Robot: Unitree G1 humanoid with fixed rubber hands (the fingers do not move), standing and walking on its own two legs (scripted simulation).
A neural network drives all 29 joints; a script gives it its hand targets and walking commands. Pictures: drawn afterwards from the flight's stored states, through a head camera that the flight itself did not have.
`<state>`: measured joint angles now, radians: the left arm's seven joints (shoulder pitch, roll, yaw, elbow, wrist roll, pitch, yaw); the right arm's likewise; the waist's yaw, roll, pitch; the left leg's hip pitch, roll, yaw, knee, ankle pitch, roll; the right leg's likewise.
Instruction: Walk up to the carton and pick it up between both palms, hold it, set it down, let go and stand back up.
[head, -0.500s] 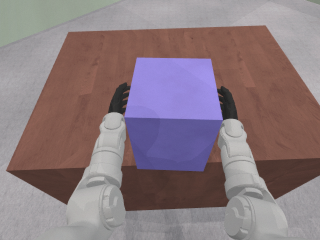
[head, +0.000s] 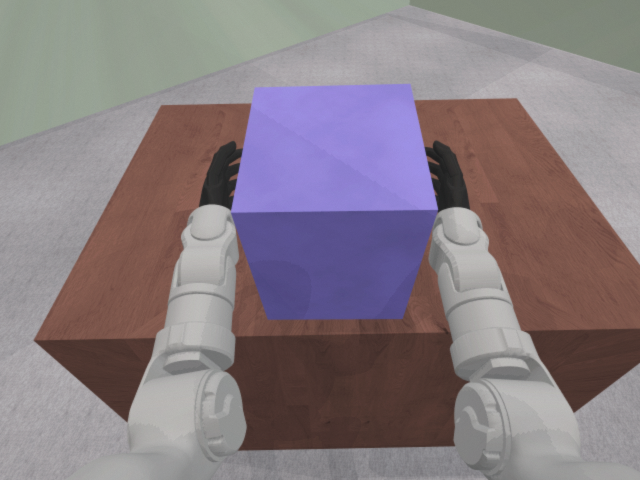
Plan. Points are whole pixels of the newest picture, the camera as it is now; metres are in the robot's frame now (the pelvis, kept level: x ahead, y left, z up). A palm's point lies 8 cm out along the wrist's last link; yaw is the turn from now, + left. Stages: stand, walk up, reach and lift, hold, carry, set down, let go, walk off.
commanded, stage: reach and lift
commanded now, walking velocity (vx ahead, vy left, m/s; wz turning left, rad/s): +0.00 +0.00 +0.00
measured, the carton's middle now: (333, 210) +0.43 -0.01 +0.11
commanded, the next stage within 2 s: none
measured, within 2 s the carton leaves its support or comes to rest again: neither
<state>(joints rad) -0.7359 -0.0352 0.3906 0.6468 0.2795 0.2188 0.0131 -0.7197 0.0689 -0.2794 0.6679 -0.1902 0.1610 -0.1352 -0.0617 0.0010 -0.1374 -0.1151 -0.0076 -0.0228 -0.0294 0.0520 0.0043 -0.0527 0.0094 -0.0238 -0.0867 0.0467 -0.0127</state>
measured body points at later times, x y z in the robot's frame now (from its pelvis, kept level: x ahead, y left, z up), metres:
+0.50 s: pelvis +0.02 +0.00 +0.00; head +0.00 +0.01 +0.45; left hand +0.43 +0.14 +0.17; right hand +0.42 -0.15 +0.17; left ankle +0.01 +0.12 -0.76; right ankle -0.01 -0.11 -0.76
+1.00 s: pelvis +0.00 +0.00 +0.00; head -0.02 +0.00 +0.45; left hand +0.40 +0.13 +0.21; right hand +0.38 -0.17 +0.20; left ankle +0.01 +0.12 -0.76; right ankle -0.01 -0.11 -0.76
